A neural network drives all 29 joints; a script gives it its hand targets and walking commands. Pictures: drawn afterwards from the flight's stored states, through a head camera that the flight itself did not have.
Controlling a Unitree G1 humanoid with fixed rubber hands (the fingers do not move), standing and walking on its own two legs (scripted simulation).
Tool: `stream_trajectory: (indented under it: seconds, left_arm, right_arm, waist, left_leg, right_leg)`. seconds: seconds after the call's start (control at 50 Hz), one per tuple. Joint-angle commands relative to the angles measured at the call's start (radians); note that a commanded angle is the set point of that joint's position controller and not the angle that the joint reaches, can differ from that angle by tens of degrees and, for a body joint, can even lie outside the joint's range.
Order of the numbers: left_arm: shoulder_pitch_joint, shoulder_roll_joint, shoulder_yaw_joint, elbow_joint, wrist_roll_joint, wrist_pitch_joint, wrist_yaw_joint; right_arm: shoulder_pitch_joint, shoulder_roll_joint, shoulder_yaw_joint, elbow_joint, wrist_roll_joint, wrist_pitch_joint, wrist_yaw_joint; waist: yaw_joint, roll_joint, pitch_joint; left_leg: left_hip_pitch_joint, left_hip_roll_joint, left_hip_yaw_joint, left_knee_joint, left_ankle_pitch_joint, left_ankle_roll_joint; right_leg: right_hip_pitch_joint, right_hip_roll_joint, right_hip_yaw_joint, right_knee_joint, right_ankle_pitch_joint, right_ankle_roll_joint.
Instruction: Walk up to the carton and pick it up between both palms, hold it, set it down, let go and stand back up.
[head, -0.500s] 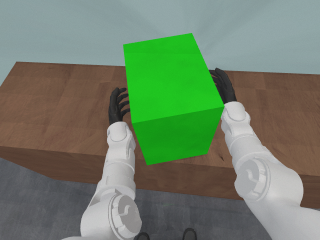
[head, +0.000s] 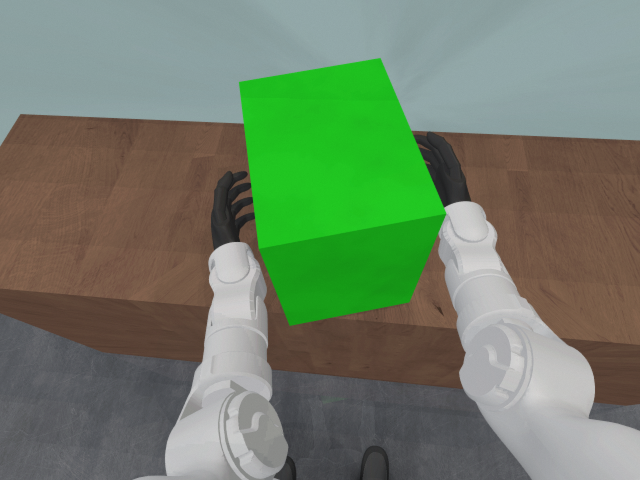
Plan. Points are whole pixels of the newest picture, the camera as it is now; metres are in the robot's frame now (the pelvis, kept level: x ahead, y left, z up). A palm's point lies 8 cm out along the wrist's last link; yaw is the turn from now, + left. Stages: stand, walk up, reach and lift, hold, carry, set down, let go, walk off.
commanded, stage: set down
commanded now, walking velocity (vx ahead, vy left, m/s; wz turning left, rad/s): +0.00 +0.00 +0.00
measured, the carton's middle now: (331, 202) +0.47 +0.06 -0.03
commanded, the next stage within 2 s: none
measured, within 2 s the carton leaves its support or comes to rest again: neither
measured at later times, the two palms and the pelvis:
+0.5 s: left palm (231, 242) +0.37 +0.18 +0.01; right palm (448, 203) +0.45 -0.09 +0.02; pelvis +0.00 +0.00 +0.00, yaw -1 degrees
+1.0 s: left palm (213, 216) +0.40 +0.21 +0.03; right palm (463, 159) +0.51 -0.11 +0.04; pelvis -0.01 +0.00 -0.02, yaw +0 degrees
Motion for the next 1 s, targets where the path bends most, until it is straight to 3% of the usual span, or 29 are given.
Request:
stream_trajectory:
  seconds: [0.0, 0.14, 0.26, 0.3, 0.42, 0.48, 0.58, 0.66, 0.72, 0.74, 0.84, 0.88, 0.98]
  left_arm:
    - [-0.42, -0.239, -0.211, -0.058, 0.035, -0.013, -0.046]
    - [-0.386, -0.221, -0.217, -0.078, 0.034, -0.017, -0.035]
    - [-0.408, -0.222, -0.224, -0.083, 0.031, -0.025, -0.03]
    - [-0.397, -0.214, -0.198, -0.069, 0.036, -0.028, -0.039]
    - [-0.41, -0.127, -0.179, -0.084, 0.016, -0.028, -0.013]
    - [-0.38, 0.0, -0.194, -0.065, -0.049, -0.048, 0.025]
    - [-0.473, 0.174, -0.369, -0.002, -0.28, -0.087, 0.13]
    - [-0.541, 0.259, -0.433, 0.12, -0.392, -0.1, 0.16]
    - [-0.552, 0.307, -0.463, 0.188, -0.449, -0.103, 0.161]
    - [-0.57, 0.318, -0.481, 0.196, -0.471, -0.1, 0.158]
    - [-0.58, 0.369, -0.486, 0.236, -0.519, -0.087, 0.142]
    - [-0.579, 0.374, -0.49, 0.223, -0.53, -0.089, 0.128]
    - [-0.602, 0.411, -0.501, 0.201, -0.548, -0.074, 0.108]
  right_arm:
    - [-0.393, 0.364, 0.163, 0.026, -0.063, 0.01, 0.093]
    - [-0.372, 0.339, 0.168, 0.009, -0.052, 0.006, 0.09]
    - [-0.38, 0.34, 0.168, 0.0, -0.052, 0.01, 0.093]
    - [-0.382, 0.358, 0.17, -0.015, -0.063, 0.016, 0.09]
    - [-0.404, 0.252, 0.155, -0.034, -0.037, 0.032, 0.074]
    - [-0.42, 0.104, 0.216, -0.058, 0.065, 0.027, 0.044]
    - [-0.56, -0.135, 0.434, -0.033, 0.363, 0.04, -0.035]
    - [-0.665, -0.254, 0.549, 0.024, 0.506, 0.042, -0.068]
    - [-0.696, -0.338, 0.609, 0.053, 0.575, 0.034, -0.083]
    - [-0.711, -0.361, 0.619, 0.062, 0.594, 0.032, -0.087]
    - [-0.731, -0.444, 0.679, 0.137, 0.67, 0.027, -0.076]
    - [-0.726, -0.462, 0.686, 0.148, 0.68, 0.024, -0.068]
    - [-0.753, -0.496, 0.732, 0.141, 0.73, 0.038, -0.036]
  waist:
    - [0.038, -0.102, -0.55]
    - [0.04, -0.097, -0.573]
    - [0.044, -0.078, -0.604]
    - [0.047, -0.112, -0.575]
    - [0.055, -0.112, -0.608]
    - [0.078, -0.114, -0.655]
    - [0.104, -0.068, -0.817]
    - [0.118, -0.077, -0.896]
    - [0.115, -0.111, -0.936]
    - [0.098, -0.128, -0.944]
    - [0.098, -0.176, -0.928]
    - [0.082, -0.192, -0.932]
    - [0.09, -0.18, -0.915]
  left_leg:
    - [-0.038, -0.07, 0.104, -0.017, 0.229, 0.07]
    - [-0.008, -0.069, 0.102, 0.01, 0.32, 0.059]
    - [-0.015, -0.071, 0.103, 0.02, 0.311, 0.055]
    - [-0.066, -0.077, 0.105, 0.005, 0.268, 0.072]
    - [-0.069, -0.075, 0.108, 0.003, 0.251, 0.068]
    - [-0.08, -0.073, 0.106, 0.042, 0.339, 0.057]
    - [-0.154, -0.06, 0.085, 0.12, 0.315, 0.02]
    - [-0.193, -0.056, 0.077, 0.197, 0.285, -0.006]
    - [-0.2, -0.053, 0.066, 0.231, 0.303, -0.016]
    - [-0.196, -0.052, 0.061, 0.244, 0.306, -0.021]
    - [-0.207, -0.053, 0.049, 0.28, 0.371, -0.042]
    - [-0.229, -0.055, 0.047, 0.278, 0.38, -0.045]
    - [-0.242, -0.062, 0.043, 0.25, 0.354, -0.048]
  right_leg:
    - [0.659, -0.028, -0.001, 0.071, 0.224, 0.05]
    - [0.634, -0.017, -0.008, 0.073, 0.276, 0.045]
    - [0.613, -0.021, -0.005, 0.075, 0.24, 0.043]
    - [0.648, -0.03, 0.008, 0.076, 0.253, 0.055]
    - [0.629, -0.022, 0.014, 0.079, 0.201, 0.051]
    - [0.631, -0.009, 0.03, 0.099, 0.279, 0.045]
    - [0.565, 0.015, 0.053, 0.155, 0.273, 0.016]
    - [0.534, 0.034, 0.049, 0.208, 0.261, 0.019]
    - [0.539, 0.044, 0.048, 0.24, 0.279, 0.031]
    - [0.524, 0.048, 0.046, 0.246, 0.282, 0.036]
    - [0.523, 0.053, 0.038, 0.272, 0.406, 0.053]
    - [0.559, 0.05, 0.039, 0.283, 0.471, 0.063]
    - [0.595, 0.038, 0.044, 0.281, 0.516, 0.069]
